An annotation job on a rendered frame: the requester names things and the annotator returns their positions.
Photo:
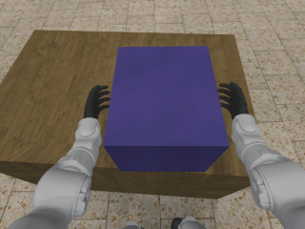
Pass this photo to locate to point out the right robot shin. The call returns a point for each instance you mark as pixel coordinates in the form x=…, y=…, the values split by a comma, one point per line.
x=189, y=218

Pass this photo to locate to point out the right robot foot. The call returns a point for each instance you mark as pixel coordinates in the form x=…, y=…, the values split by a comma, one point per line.
x=175, y=223

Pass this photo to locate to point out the right robot upper arm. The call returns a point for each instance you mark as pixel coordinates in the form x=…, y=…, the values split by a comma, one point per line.
x=280, y=188

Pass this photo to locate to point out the robot left forearm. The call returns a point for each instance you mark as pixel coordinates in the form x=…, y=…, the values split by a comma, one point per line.
x=83, y=154

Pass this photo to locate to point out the left robot upper arm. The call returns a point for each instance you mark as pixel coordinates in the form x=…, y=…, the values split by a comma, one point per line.
x=62, y=196

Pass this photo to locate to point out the robot right forearm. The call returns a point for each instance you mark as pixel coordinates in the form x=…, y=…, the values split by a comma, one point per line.
x=250, y=146

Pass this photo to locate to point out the carton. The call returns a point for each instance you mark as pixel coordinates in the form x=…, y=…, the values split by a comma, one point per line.
x=165, y=113

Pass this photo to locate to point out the pedestal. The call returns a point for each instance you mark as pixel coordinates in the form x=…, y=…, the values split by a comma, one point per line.
x=44, y=94

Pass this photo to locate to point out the left robot hand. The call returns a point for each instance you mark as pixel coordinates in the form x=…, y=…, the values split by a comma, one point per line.
x=92, y=108

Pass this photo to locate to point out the right robot hand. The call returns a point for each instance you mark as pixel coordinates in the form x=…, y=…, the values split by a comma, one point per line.
x=236, y=99

